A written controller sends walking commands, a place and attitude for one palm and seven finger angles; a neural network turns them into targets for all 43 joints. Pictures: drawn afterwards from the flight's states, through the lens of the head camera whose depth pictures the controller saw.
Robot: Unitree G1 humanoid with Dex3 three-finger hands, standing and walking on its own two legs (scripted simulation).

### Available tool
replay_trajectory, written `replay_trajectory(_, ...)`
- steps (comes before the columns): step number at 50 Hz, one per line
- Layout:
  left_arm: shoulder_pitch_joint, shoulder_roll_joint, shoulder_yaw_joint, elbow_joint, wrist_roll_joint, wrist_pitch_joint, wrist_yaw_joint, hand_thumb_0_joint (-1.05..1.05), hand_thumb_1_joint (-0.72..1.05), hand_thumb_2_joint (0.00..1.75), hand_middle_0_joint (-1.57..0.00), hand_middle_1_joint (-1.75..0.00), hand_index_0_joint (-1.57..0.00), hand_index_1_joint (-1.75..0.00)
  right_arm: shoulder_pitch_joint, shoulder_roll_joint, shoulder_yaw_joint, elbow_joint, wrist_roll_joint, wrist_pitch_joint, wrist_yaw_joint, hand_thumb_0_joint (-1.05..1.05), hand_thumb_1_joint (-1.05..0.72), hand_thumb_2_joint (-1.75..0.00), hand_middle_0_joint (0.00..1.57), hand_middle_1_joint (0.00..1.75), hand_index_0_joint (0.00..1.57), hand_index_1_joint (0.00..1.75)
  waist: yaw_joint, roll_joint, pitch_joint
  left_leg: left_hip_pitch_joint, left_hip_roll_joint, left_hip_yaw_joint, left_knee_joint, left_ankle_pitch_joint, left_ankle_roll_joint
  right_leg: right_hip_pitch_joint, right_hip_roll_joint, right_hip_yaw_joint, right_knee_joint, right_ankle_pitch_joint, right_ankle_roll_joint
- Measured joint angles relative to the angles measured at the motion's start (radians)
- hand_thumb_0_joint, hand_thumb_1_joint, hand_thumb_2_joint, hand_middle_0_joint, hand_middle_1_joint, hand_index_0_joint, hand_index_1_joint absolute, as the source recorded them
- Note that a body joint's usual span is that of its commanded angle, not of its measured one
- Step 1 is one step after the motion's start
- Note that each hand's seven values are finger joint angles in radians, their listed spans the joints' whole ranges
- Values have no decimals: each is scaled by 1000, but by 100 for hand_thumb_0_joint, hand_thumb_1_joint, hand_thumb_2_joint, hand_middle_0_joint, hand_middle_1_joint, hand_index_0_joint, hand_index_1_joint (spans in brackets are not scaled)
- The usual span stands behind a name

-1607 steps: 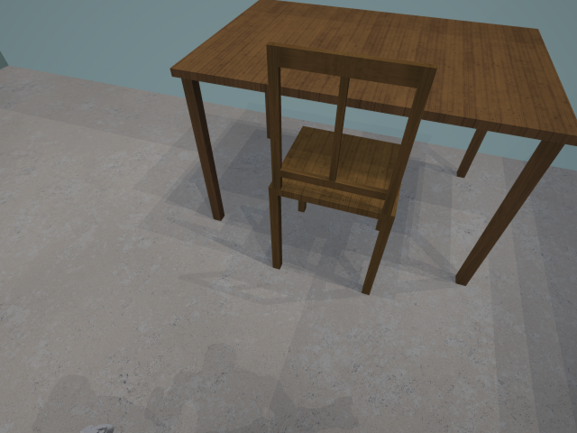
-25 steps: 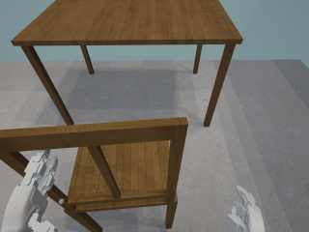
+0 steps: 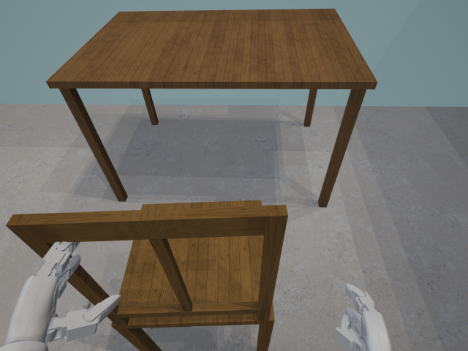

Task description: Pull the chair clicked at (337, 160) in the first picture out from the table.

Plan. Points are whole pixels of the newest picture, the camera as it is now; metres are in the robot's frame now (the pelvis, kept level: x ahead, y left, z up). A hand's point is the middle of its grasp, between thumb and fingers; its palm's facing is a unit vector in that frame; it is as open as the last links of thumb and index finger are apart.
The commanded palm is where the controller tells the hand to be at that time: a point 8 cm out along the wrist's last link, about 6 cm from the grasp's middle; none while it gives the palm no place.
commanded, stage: draw the hand back to the body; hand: left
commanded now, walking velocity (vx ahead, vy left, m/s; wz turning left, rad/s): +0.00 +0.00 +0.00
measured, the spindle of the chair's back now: (175, 278) +0.25 +0.15 -0.05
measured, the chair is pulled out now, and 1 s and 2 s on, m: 0.57 0.56 0.57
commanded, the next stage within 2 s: step back with the hand held close in 0.56 s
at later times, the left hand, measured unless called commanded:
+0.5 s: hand (82, 301) +0.16 +0.24 +0.07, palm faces +0.28 -0.82 -0.50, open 7.0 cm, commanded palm +0.14 +0.29 +0.18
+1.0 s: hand (69, 311) +0.14 +0.25 +0.08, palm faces +0.13 -0.82 -0.56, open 7.0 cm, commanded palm +0.10 +0.29 +0.18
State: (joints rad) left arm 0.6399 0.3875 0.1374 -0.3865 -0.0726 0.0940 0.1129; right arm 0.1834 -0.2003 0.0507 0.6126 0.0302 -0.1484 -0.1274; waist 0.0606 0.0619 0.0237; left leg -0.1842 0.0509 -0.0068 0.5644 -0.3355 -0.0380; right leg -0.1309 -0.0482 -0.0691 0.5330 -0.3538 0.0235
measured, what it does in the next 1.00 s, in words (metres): stands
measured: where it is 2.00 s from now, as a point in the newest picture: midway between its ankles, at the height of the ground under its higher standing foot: outside the picture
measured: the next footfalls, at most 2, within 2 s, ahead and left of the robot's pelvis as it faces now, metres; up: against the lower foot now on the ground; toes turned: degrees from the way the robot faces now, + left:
right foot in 1.76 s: -0.26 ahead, -0.13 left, +0.00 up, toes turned -3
left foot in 2.00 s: -0.25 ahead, +0.10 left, +0.00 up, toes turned +4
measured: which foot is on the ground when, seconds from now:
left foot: down 0.00-1.00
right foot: down 0.00-1.00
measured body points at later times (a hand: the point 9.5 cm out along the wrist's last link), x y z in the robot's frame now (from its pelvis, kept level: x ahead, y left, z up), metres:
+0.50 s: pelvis +0.00 -0.02 +0.00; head +0.00 -0.05 +0.45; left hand +0.14 +0.28 +0.10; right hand +0.19 -0.24 -0.08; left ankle -0.02 +0.14 -0.73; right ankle -0.04 -0.13 -0.73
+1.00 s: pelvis -0.05 -0.01 +0.00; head +0.03 -0.01 +0.44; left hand +0.13 +0.29 +0.11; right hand +0.16 -0.24 -0.09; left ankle -0.02 +0.14 -0.73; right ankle -0.04 -0.13 -0.73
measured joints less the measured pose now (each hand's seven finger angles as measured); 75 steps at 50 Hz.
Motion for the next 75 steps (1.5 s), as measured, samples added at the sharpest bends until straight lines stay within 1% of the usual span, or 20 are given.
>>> replay_trajectory(10, -33, 48, 21, 3, -12, 76, 4, 1, 62, 77, -30, -31, -31, -25, -4, -15, 8, 35, 1, -44, 13, 1, -90, -89, 21, 30, 20, 30, 12, 3, 22, 43, 6, -5, -38, 16, -11, 37, 6, -7, -21, 4, -10)
replay_trajectory(16, -41, 55, 38, 9, -15, 97, 9, 1, 79, 85, -32, -34, -33, -29, -6, -30, 2, 45, 1, -65, 18, 1, -90, -89, 20, 30, 20, 30, 8, 7, 29, 48, 13, -8, -41, 18, -19, 40, 13, -10, -18, 2, -18)
replay_trajectory(23, -50, 42, 52, 20, -16, 98, 13, 2, 87, 89, -32, -35, -33, -32, -3, -39, -6, 56, -1, -79, 22, 1, -90, -89, 20, 30, 20, 30, 4, 8, 31, 47, 18, -11, -43, 21, -25, 35, 19, -12, -11, -1, -24)
replay_trajectory(35, -46, 29, 54, 19, -10, 93, 15, 2, 89, 90, -31, -35, -32, -34, 0, -38, -10, 65, -2, -93, 24, 1, -90, -89, 20, 30, 20, 30, 4, 12, 29, 41, 20, -13, -37, 17, -27, 30, 21, -14, -6, -5, -26)
replay_trajectory(37, -60, 37, 61, 27, -24, 78, -8, 2, 89, 90, -31, -35, -32, -33, 5, -39, -17, 35, 9, -65, 25, 1, -90, -89, 20, 30, 20, 30, 13, 16, 40, 30, 24, -15, -30, 17, -25, 25, 24, -16, -11, 0, -25)
replay_trajectory(40, -79, 51, 81, 20, -28, 50, -27, 2, 89, 90, -31, -35, -33, -33, -14, -41, -27, -2, 19, -18, 29, 1, -90, -89, 20, 30, 20, 30, 13, 10, 82, 4, 25, -19, -29, 32, -25, 5, 27, -18, -20, 21, -24)
replay_trajectory(44, -77, 65, 107, -25, -29, 26, -19, 2, 89, 90, -32, -35, -32, -33, -53, -43, -34, -37, 21, 26, 33, 1, -90, -89, 20, 30, 20, 30, 4, -11, 147, -26, 19, -9, -48, 69, -19, -37, 21, -8, -25, 54, -19)
replay_trajectory(48, -38, 103, 134, -85, -29, 15, -9, 2, 89, 90, -30, -35, -31, -33, -76, -32, -43, -58, 19, 55, 35, 1, -90, -89, 20, 30, 20, 30, -13, -30, 179, -64, 18, -1, -46, 92, -15, -80, 20, 1, -18, 78, -16)
replay_trajectory(51, 7, 141, 157, -129, -29, 1, -9, 2, 89, 90, -27, -33, -32, -33, -77, -17, -47, -58, 20, 66, 34, 1, -90, -89, 20, 30, 20, 30, -24, -42, 184, -92, 21, -5, -32, 101, -15, -105, 23, -1, -11, 90, -17)
replay_trajectory(54, 44, 174, 178, -169, -28, -18, -9, 2, 89, 90, -25, -32, -33, -34, -65, -6, -48, -50, 20, 65, 29, 1, -90, -89, 20, 30, 20, 30, -28, -51, 177, -121, 24, -17, -12, 107, -16, -124, 27, -11, -3, 99, -20)
replay_trajectory(56, 55, 182, 201, -209, -35, -64, 4, 2, 89, 90, -24, -32, -33, -35, -52, -2, -49, -41, 17, 61, 23, 1, -90, -89, 20, 30, 20, 30, -24, -54, 165, -139, 25, -25, -1, 112, -17, -136, 28, -18, 3, 106, -21)
replay_trajectory(59, 21, 184, 266, -299, -35, -150, 28, 2, 89, 90, -23, -31, -31, -34, -28, -3, -51, -21, 11, 52, 15, 1, -90, -89, 20, 30, 20, 30, -11, -50, 133, -162, 23, -38, 16, 120, -17, -151, 27, -29, 12, 113, -22)
replay_trajectory(62, -31, 166, 347, -311, -19, -243, 49, 2, 88, 90, -23, -31, -27, -33, -19, -3, -53, 2, 2, 55, 16, 1, -90, -89, 20, 30, 20, 30, -16, -31, 72, -182, 24, -38, 31, 120, -12, -167, 28, -28, 17, 123, -22)
replay_trajectory(65, -75, 116, 379, -202, 0, -295, 62, 2, 88, 90, -22, -31, -25, -32, -12, -10, -67, 19, 1, 70, 28, 1, -90, -89, 20, 30, 20, 30, -34, 0, -3, -209, 11, -26, 96, 15, 4, -185, 21, -8, 26, 130, -17)
replay_trajectory(67, -103, 72, 363, -97, 9, -286, 64, 1, 89, 90, -22, -31, -23, -31, -3, -26, -78, 26, 2, 80, 34, 1, -90, -89, 20, 30, 20, 30, -47, 24, -48, -213, -5, -16, 157, -32, 15, -201, 12, 7, 39, 132, -8)
replay_trajectory(69, -132, 34, 333, -2, 13, -261, 64, 1, 89, 90, -21, -31, -22, -31, 9, -42, -82, 32, 4, 88, 34, 1, -90, -89, 20, 30, 20, 30, -62, 41, -78, -188, -11, -11, 148, -54, 31, -220, 5, 9, 57, 130, 4)
replay_trajectory(70, -148, 18, 316, 36, 15, -247, 62, 1, 89, 90, -21, -31, -22, -31, 12, -44, -82, 35, 6, 91, 31, 1, -90, -89, 20, 30, 20, 30, -70, 38, -80, -188, -17, -11, 131, -17, 37, -230, -3, 8, 68, 129, 9)
replay_trajectory(72, -166, -13, 284, 81, 22, -217, 57, 1, 89, 90, -21, -31, -21, -31, 18, -38, -72, 37, 6, 96, 25, 1, -90, -89, 20, 30, 20, 30, -68, 9, -59, -185, -27, 3, 112, 57, 46, -239, -12, 23, 82, 99, 13)
replay_trajectory(73, -162, -27, 270, 82, 25, -205, 55, 1, 89, 90, -21, -31, -21, -31, 24, -31, -63, 33, 6, 94, 24, 1, -90, -89, 20, 30, 20, 30, -66, -10, -46, -182, -27, 10, 98, 71, 49, -246, -9, 34, 92, 54, 11)
replay_trajectory(75, -148, -41, 244, 45, 38, -191, 52, 2, 89, 90, -21, -31, -20, -31, 42, -9, -47, 18, -2, 77, 24, 1, -90, -89, 20, 30, 20, 30, -76, -38, -19, -182, -24, 1, 63, 94, 55, -256, 12, 46, 159, -9, 4)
